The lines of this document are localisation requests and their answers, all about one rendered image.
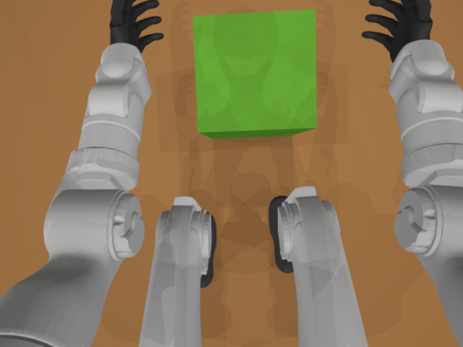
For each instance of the left robot hand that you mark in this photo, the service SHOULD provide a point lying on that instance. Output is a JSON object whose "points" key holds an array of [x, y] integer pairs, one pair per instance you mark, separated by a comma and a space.
{"points": [[125, 29]]}

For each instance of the robot left shin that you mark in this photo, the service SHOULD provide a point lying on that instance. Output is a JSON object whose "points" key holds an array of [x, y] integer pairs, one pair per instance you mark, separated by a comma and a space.
{"points": [[164, 216]]}

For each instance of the robot left upper arm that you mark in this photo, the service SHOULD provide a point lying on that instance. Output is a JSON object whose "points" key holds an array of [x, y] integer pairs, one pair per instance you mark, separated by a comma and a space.
{"points": [[89, 232]]}

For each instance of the robot right upper arm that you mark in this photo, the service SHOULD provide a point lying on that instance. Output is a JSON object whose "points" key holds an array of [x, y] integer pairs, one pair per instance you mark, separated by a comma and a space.
{"points": [[429, 223]]}

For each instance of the robot left forearm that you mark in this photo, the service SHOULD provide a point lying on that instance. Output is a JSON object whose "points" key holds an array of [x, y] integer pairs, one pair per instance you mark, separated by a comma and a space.
{"points": [[106, 157]]}

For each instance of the right robot hand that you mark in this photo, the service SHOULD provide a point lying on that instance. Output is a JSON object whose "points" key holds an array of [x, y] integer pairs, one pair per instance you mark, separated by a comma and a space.
{"points": [[414, 23]]}

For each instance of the right robot thigh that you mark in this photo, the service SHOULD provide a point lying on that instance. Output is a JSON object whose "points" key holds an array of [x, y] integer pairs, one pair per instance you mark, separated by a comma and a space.
{"points": [[328, 312]]}

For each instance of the robot right forearm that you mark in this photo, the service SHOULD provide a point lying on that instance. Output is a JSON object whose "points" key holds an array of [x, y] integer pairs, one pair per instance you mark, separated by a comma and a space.
{"points": [[429, 111]]}

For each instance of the carton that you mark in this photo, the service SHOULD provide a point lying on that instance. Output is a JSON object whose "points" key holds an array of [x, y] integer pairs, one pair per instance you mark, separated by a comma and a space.
{"points": [[255, 73]]}

